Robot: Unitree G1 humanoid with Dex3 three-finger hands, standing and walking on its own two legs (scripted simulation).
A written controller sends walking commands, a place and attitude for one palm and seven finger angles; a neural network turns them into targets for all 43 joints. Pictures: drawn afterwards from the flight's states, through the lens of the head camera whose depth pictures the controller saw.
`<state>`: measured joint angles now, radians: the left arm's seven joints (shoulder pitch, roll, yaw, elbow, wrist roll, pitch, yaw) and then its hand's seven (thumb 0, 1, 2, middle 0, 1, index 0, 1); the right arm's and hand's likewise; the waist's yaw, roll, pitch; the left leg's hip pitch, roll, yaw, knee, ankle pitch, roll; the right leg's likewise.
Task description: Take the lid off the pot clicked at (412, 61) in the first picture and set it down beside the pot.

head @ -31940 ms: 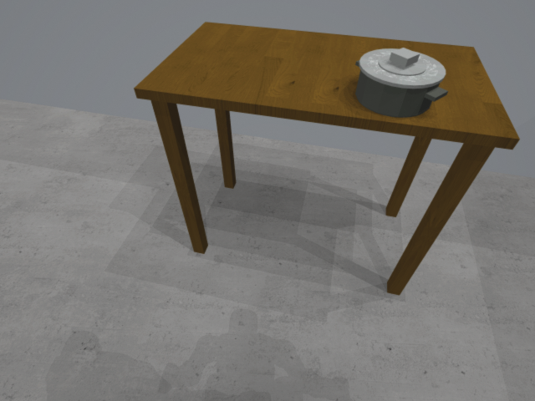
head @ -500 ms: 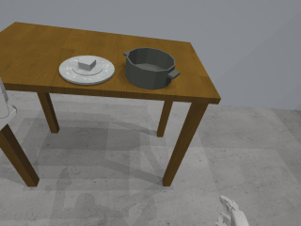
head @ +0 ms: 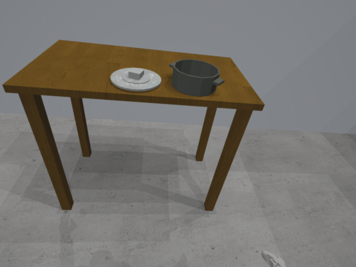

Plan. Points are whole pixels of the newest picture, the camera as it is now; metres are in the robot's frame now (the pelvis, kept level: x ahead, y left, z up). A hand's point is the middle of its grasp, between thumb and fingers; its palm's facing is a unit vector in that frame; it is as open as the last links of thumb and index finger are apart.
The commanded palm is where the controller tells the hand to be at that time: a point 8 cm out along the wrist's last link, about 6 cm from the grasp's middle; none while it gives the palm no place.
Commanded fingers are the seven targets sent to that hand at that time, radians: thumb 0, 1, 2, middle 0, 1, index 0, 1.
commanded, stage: stop stepping back and stand still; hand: left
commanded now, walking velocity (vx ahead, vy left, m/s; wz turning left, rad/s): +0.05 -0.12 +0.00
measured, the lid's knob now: (136, 73) +0.80 +0.23 +0.11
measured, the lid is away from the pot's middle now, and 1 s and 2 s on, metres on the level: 0.24 0.24 0.24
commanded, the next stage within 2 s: let the arm hang, fingers relaxed in 0.30 s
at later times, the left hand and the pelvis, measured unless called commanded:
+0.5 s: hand (26, 177) +0.23 +0.32 +0.13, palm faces +0.46 -0.78 -0.42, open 7.4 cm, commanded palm none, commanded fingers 0.00 0.90 0.90 -0.20 -0.30 -0.20 -0.30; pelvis -0.01 +0.03 -0.01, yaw +8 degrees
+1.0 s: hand out of the picture +0.04 +0.21 -0.15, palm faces +0.17 -0.94 -0.29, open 7.2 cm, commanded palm none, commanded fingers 0.00 0.90 0.90 -0.20 -0.30 -0.20 -0.30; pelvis +0.06 +0.01 +0.02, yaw +7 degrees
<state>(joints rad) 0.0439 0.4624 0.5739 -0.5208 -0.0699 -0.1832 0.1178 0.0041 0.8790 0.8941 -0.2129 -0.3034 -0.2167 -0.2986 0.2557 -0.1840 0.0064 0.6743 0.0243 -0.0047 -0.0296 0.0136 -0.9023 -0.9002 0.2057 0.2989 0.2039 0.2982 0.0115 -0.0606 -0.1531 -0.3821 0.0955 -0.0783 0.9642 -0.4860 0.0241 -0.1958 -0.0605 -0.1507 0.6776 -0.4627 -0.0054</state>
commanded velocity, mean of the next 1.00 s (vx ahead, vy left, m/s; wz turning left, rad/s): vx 0.06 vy -0.03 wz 0.00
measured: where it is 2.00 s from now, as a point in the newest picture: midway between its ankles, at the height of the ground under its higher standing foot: outside the picture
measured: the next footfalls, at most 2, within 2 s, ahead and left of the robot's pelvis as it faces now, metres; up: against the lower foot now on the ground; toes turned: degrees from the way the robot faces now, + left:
left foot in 0.02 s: +0.02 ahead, +0.18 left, +0.00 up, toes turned -2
right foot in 0.22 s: +0.05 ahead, -0.07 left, +0.00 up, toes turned +8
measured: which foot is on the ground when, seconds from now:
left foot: up 0.00-0.00, down 0.02-0.22, up 0.24-0.46, down 0.48-0.62, up 0.64-0.90, down 0.92-1.00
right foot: down 0.00-0.02, up 0.04-0.20, down 0.22-1.00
